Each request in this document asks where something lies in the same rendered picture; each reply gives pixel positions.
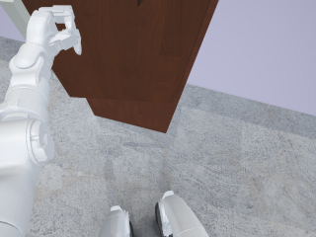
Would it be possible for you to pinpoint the left robot hand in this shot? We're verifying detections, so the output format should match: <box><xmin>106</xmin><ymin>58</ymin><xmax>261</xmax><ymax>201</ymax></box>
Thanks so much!
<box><xmin>26</xmin><ymin>5</ymin><xmax>82</xmax><ymax>59</ymax></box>

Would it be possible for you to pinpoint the handle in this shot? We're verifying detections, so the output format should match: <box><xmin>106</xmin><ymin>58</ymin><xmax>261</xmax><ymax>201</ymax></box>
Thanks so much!
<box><xmin>0</xmin><ymin>0</ymin><xmax>54</xmax><ymax>62</ymax></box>

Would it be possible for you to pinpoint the cupboard door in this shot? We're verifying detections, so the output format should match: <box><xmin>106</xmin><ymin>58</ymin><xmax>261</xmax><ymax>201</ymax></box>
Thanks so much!
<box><xmin>22</xmin><ymin>0</ymin><xmax>209</xmax><ymax>104</ymax></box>

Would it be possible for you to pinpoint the robot left forearm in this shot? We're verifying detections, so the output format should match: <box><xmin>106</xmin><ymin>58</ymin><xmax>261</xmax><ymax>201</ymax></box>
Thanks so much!
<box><xmin>0</xmin><ymin>42</ymin><xmax>53</xmax><ymax>125</ymax></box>

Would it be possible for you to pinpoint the left robot thigh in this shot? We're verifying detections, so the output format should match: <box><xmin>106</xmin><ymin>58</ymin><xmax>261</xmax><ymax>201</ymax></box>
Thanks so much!
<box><xmin>97</xmin><ymin>209</ymin><xmax>130</xmax><ymax>237</ymax></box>

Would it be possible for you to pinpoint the left robot upper arm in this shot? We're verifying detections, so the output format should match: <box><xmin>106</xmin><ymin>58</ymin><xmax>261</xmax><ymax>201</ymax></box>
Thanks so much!
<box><xmin>0</xmin><ymin>118</ymin><xmax>55</xmax><ymax>237</ymax></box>

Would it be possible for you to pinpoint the robot right shin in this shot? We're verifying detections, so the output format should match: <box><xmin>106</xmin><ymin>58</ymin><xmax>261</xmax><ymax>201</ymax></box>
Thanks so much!
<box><xmin>160</xmin><ymin>191</ymin><xmax>174</xmax><ymax>236</ymax></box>

